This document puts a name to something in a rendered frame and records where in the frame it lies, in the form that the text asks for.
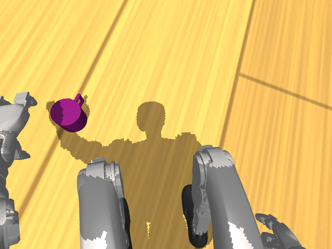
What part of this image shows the right robot foot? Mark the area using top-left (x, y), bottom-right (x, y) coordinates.
top-left (182, 185), bottom-right (208, 248)

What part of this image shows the left robot arm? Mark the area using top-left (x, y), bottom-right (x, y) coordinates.
top-left (0, 131), bottom-right (20, 249)

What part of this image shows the left robot hand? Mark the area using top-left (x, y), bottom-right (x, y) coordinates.
top-left (0, 92), bottom-right (37, 160)

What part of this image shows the right robot hand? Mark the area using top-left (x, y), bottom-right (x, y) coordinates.
top-left (255, 213), bottom-right (301, 249)

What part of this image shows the mug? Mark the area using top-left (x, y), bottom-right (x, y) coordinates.
top-left (50, 94), bottom-right (87, 132)

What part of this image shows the left robot foot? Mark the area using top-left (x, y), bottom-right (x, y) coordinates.
top-left (122, 198), bottom-right (132, 249)

